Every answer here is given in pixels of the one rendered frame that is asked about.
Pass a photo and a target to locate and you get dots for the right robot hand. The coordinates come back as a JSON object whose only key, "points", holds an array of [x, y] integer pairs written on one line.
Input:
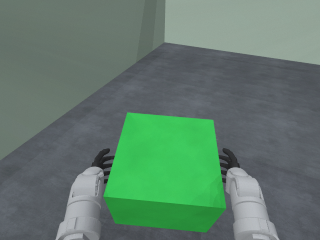
{"points": [[231, 160]]}

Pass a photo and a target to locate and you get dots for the carton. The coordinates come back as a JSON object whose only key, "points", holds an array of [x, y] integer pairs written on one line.
{"points": [[166, 174]]}

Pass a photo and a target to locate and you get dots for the right robot forearm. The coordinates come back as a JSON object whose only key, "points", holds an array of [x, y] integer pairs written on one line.
{"points": [[251, 220]]}

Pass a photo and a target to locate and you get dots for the left robot hand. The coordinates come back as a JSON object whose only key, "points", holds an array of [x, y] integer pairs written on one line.
{"points": [[99, 160]]}

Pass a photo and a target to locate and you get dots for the left robot forearm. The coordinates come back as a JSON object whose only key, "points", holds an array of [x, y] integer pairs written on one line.
{"points": [[82, 217]]}

